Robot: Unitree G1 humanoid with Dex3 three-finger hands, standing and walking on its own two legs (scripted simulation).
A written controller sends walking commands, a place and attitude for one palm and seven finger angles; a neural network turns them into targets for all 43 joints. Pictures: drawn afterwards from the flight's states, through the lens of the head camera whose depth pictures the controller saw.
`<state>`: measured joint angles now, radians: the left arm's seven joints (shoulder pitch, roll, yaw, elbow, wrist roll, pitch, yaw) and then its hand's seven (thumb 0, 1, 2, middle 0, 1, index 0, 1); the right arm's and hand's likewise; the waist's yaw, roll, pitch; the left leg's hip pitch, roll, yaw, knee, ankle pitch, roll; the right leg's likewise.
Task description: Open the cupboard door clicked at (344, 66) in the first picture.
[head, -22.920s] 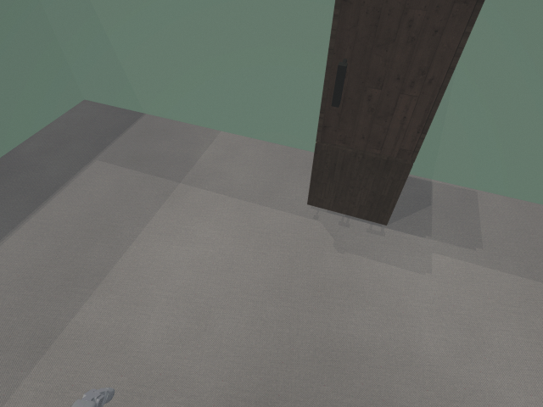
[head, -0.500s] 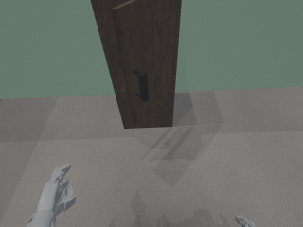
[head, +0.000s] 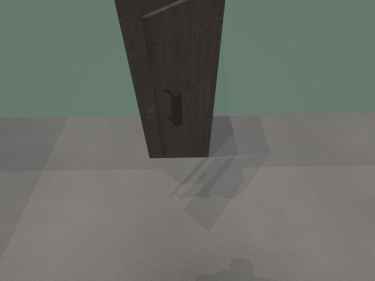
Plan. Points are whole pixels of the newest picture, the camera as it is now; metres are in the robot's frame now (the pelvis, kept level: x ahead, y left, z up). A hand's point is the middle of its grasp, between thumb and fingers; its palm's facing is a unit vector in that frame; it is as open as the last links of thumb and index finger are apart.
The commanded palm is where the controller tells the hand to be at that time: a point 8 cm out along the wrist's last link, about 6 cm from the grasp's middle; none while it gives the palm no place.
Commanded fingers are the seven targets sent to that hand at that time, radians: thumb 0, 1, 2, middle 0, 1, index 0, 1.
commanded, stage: let the arm hang, fingers relaxed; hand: left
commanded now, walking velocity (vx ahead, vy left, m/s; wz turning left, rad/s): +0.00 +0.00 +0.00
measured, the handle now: (172, 107) +0.70 +0.10 -0.08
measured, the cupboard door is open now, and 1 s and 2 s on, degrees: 51 51 51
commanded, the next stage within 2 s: look to check the result in 0.46 s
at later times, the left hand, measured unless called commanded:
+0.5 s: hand out of the picture +0.00 +0.18 -0.18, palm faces +0.00 -0.98 -0.18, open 7.4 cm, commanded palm none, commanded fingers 0.00 0.90 0.90 -0.20 -0.30 -0.20 -0.30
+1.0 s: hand out of the picture +0.03 +0.22 -0.17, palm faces -0.01 -0.97 -0.24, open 7.4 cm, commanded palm none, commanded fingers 0.00 0.90 0.90 -0.20 -0.30 -0.20 -0.30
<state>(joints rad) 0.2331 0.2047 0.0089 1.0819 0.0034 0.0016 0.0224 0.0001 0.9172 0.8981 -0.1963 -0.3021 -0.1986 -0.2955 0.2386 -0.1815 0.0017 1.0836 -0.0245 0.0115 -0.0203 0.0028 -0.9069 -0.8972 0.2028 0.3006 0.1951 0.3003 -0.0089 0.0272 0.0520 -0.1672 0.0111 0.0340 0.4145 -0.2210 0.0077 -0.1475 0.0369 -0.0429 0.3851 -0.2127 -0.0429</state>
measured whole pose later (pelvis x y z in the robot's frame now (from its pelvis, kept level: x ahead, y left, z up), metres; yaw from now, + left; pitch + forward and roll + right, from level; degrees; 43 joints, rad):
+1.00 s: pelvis +0.00 +0.02 +0.00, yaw +0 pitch -1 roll +0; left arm 0.20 0.21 0.01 1.14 0.01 -0.02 0.02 0.01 0.91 0.90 -0.20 -0.30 -0.20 -0.30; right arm 0.21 -0.21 0.00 1.14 -0.02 -0.01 -0.02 0.00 -0.91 -0.90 0.20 0.30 0.20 0.30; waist -0.01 0.01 0.05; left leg -0.15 -0.03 0.05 0.36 -0.20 0.04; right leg -0.14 0.00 -0.02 0.36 -0.20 -0.01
